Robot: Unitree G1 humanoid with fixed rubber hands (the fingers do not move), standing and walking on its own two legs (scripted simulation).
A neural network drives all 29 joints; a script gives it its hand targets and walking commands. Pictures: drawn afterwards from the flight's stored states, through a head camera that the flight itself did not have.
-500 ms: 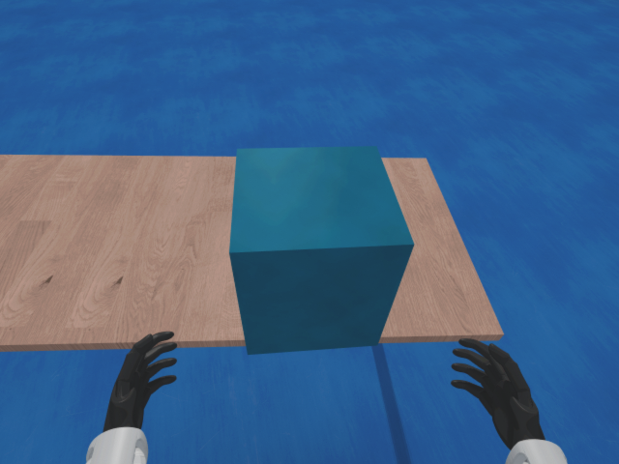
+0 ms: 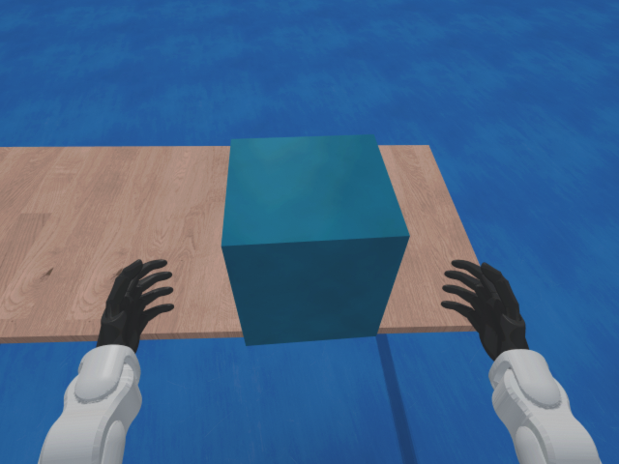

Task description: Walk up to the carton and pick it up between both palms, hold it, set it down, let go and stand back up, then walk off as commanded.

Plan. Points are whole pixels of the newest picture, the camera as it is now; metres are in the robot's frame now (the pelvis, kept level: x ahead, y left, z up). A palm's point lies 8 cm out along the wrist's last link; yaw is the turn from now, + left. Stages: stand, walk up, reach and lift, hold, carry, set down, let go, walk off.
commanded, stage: reach and lift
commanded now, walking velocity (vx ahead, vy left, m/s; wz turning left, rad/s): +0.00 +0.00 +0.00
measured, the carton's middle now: (307, 243) +0.41 +0.04 +0.03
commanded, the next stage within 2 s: none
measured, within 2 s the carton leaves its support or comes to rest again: neither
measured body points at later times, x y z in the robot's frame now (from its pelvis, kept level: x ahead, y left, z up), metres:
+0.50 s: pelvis +0.00 +0.00 +0.00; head +0.00 +0.01 +0.45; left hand +0.30 +0.24 +0.12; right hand +0.35 -0.18 +0.12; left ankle +0.01 +0.15 -0.75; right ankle -0.01 -0.11 -0.75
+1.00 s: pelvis -0.01 +0.00 +0.00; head +0.00 +0.01 +0.45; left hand +0.36 +0.25 +0.17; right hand +0.42 -0.16 +0.16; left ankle +0.00 +0.15 -0.75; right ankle -0.01 -0.11 -0.75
